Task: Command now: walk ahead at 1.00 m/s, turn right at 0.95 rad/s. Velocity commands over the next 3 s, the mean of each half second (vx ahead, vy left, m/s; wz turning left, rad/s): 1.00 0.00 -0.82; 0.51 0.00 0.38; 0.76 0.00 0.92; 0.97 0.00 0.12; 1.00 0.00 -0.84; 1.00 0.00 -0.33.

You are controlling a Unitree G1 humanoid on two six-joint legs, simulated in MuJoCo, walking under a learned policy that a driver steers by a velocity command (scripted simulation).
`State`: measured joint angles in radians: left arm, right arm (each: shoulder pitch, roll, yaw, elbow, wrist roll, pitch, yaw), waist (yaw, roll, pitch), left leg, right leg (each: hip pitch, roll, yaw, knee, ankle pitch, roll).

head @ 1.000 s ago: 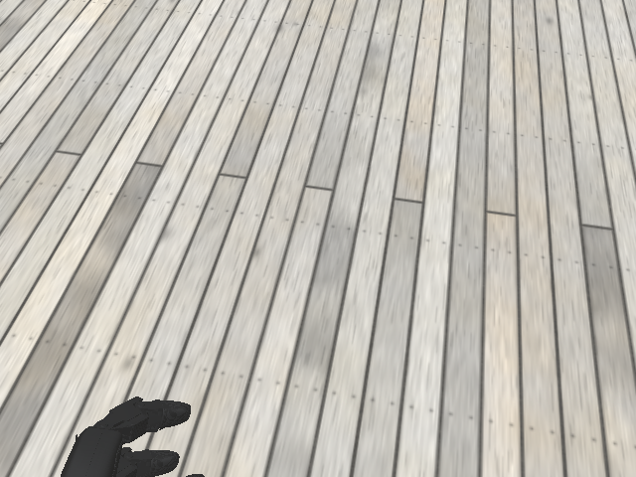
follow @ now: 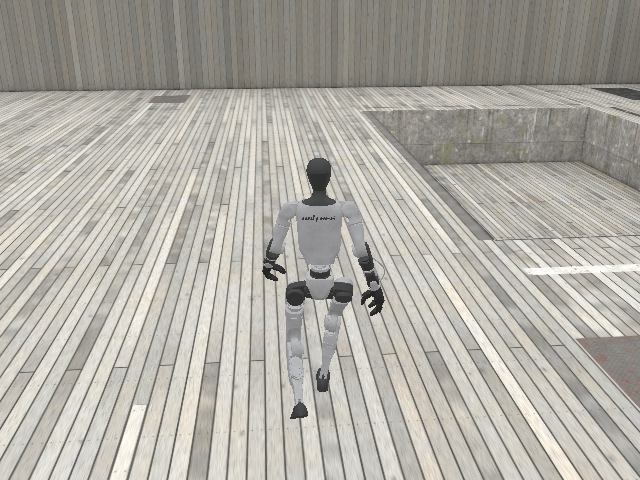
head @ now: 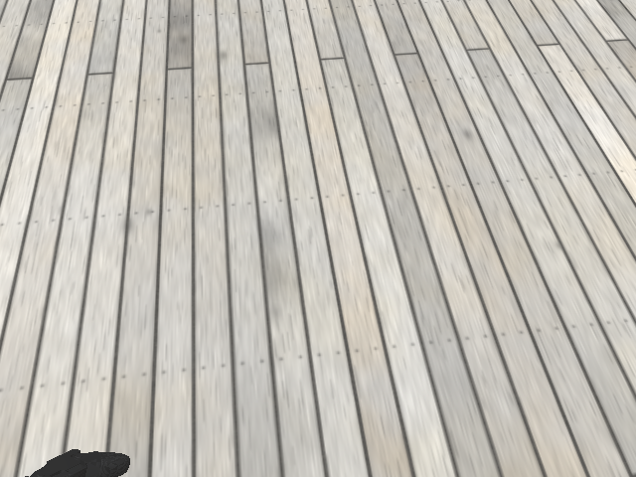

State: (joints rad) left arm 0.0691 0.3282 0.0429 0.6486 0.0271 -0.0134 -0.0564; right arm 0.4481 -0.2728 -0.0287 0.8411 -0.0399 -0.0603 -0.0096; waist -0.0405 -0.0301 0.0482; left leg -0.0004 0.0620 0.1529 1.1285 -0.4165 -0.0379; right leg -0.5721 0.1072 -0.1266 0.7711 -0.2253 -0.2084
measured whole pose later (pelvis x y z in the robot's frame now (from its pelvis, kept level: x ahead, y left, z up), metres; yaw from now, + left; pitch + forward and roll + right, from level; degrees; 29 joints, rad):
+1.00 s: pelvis +0.76 -0.10 +0.05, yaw -7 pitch +2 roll -2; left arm 0.11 0.27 0.04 0.73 0.01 -0.05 0.01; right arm 0.23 -0.34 -0.09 0.67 0.03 0.03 -0.03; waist -0.01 0.02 0.05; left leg -0.66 0.10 0.01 1.16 -0.38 -0.07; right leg -0.31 -0.02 -0.14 0.41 -0.14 -0.04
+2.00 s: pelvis +1.48 +0.12 +0.05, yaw +20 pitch +2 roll -1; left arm 0.59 0.27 0.06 0.92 0.00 -0.06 -0.02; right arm -0.06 -0.26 0.04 0.58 -0.05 -0.07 0.06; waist 0.15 0.01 0.01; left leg -0.62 0.05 -0.05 0.64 -0.06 -0.01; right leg 0.03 0.09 0.14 0.26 -0.31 -0.06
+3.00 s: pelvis +2.41 +0.18 +0.01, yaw -13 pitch +1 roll +1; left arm 0.36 0.34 0.05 0.87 0.04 -0.07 0.01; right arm 0.16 -0.29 -0.03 0.71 -0.02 -0.05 0.03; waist 0.00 -0.03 0.05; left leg -0.53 -0.09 0.09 0.63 -0.11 0.13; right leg 0.01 0.10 0.01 1.00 -0.34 -0.07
